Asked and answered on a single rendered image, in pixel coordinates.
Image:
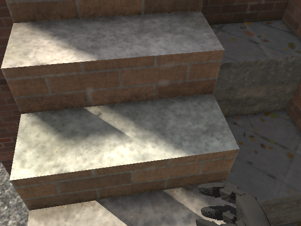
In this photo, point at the robot right hand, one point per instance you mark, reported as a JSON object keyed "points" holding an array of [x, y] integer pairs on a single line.
{"points": [[248, 211]]}

